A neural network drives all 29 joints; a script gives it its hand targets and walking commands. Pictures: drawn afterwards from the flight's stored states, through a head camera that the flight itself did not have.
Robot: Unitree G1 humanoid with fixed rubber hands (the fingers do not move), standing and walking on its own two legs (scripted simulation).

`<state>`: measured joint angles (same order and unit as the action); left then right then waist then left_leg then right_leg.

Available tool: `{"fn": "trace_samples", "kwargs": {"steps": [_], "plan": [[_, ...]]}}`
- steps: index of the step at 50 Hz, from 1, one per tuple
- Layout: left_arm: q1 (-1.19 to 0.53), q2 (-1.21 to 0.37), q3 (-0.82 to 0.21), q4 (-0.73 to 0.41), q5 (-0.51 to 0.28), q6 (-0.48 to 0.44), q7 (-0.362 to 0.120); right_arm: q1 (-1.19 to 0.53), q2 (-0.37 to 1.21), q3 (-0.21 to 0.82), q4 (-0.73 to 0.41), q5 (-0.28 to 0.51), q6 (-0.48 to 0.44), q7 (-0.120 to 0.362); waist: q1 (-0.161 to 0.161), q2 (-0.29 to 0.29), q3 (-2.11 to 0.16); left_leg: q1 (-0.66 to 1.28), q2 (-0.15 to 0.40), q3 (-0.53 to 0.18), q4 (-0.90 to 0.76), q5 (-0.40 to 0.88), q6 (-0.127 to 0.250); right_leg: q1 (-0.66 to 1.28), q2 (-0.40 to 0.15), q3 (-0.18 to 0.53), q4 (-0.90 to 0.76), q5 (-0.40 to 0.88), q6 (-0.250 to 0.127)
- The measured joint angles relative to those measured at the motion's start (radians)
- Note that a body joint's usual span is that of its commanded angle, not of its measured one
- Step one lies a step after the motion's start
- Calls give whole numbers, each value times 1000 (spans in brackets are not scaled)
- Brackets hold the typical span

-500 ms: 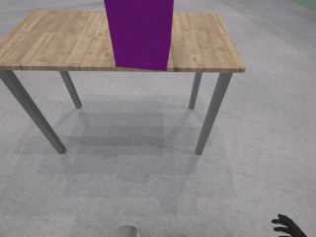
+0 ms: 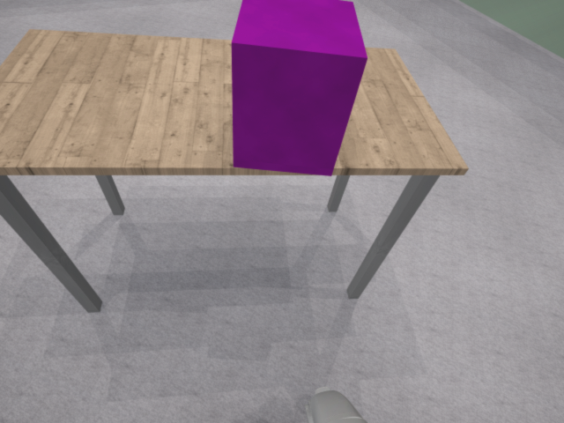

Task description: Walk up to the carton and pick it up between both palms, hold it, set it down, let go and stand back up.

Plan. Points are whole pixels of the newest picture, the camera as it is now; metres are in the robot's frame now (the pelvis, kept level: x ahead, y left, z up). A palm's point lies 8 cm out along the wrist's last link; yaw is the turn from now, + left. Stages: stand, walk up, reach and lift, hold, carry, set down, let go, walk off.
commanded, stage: walk up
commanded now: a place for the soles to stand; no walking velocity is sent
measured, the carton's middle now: (290, 87) +0.68 -0.05 +0.10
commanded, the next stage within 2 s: none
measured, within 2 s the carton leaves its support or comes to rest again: neither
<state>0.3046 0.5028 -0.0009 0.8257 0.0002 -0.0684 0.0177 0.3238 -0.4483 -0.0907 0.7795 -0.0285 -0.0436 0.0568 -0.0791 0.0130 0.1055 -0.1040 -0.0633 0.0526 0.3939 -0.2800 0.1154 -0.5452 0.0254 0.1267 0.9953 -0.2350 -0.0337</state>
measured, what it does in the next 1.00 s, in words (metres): walks ahead: right foot, then left foot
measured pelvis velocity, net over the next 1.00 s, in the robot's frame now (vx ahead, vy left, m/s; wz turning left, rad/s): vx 0.24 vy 0.06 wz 0.05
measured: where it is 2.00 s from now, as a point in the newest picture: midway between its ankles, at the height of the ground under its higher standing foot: (251, 399)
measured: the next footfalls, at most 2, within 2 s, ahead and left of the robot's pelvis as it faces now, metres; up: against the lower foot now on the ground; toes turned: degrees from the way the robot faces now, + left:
right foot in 0.26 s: +0.22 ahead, -0.12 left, +0.00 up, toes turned +1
left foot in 0.52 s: +0.30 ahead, +0.18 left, +0.00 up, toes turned +5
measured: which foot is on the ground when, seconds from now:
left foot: down 0.00-0.24, up 0.26-0.50, down 0.52-1.00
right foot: up 0.00-0.24, down 0.26-0.52, up 0.54-1.00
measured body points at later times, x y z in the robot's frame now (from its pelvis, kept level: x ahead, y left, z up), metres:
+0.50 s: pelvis +0.16 +0.06 -0.02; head +0.19 +0.08 +0.42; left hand +0.23 +0.40 -0.12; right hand +0.29 -0.27 -0.10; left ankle +0.24 +0.17 -0.73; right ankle +0.18 -0.11 -0.74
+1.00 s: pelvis +0.24 +0.06 -0.02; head +0.28 +0.11 +0.42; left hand +0.30 +0.39 -0.15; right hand +0.34 -0.28 -0.08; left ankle +0.26 +0.17 -0.75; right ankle +0.25 -0.09 -0.70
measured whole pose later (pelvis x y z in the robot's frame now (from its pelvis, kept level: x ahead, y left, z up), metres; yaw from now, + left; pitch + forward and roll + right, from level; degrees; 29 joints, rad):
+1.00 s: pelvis +0.24 +0.06 -0.02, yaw +3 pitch -1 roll -2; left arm 0.29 0.49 0.00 0.78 0.00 0.02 0.00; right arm 0.28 -0.42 -0.09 0.77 -0.03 -0.08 -0.03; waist -0.02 -0.06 0.11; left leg -0.34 0.05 0.02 0.68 -0.32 0.03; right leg -0.45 0.04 0.06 1.00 -0.39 -0.06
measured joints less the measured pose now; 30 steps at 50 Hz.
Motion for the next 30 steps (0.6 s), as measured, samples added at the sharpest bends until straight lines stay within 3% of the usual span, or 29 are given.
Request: {"fn": "trace_samples", "kwargs": {"steps": [4, 11, 12, 13, 15, 17, 18, 20, 24, 26, 27, 30], "plan": [[-23, 0, 0, -17, 0, 2, 0, 0, 0, 0, 0, 0, 0, -5, 0, -1, 0, 27, -24, 0, -12, -30, 21, 2, 0, -50, -115, 0, 0], [-88, 0, 0, -63, 0, 2, 0, 0, 1, 0, 0, 0, 10, -7, -2, -2, -1, 68, -64, 1, 52, -136, 25, 90, 8, -150, -397, 57, 0], [-91, 0, 0, -70, 0, 2, 0, 1, 1, 0, 1, 0, 12, -8, -1, -3, -1, 54, -66, 2, 122, -168, 20, 129, 13, -151, -435, 74, -13], [-97, -3, 1, -78, 0, 2, 1, -2, 2, 0, 1, 0, 14, -10, 9, -1, 7, 7, -62, 2, 260, -191, -6, 154, 15, -150, -441, 73, -33], [-94, -8, 1, -86, 0, 2, 7, -15, 16, 1, 1, 0, 15, -14, 51, 1, 13, -143, -61, -13, 637, -194, -78, 170, 18, -147, -404, 34, -28], [-81, -9, 1, -89, 0, 2, 17, -15, 17, 0, -5, 0, 15, -14, 84, 0, 11, -263, -57, -33, 886, -196, -97, 215, 4, -144, -404, 0, -40], [-70, -9, 0, -89, 0, 1, 19, -18, 13, 0, -10, 0, 14, -14, 96, 1, 10, -305, -47, -40, 929, -187, -99, 240, -9, -142, -406, -13, -42], [-46, -9, 0, -84, 0, -2, 20, -32, 4, 0, -15, 0, 13, -14, 108, 3, 9, -358, -6, -45, 891, -164, -99, 283, -34, -140, -407, -37, -42], [-16, -9, -1, -78, 0, -2, 5, -52, 2, 0, -20, 0, 10, -7, 115, 4, 4, -365, 99, -46, 507, -150, -99, 314, -57, -141, -407, -81, -20], [-12, -10, -1, -80, 0, -2, -6, -46, -6, 0, -20, 0, -6, -7, 111, 3, 4, -341, 120, -45, 340, -66, -99, 295, -65, -137, -357, -120, -17], [-12, -10, 0, -81, 0, 0, -6, -42, -11, 0, -18, 0, -18, -10, 103, 0, 8, -345, 115, -39, 334, 31, -98, 272, -66, -125, -290, -158, -24], [-12, -11, 0, -72, 0, 27, -6, -40, 10, 0, -6, 0, -24, -27, 78, -20, 9, -349, 107, -31, 390, -5, -82, 190, -16, -70, -70, -214, -26]]}}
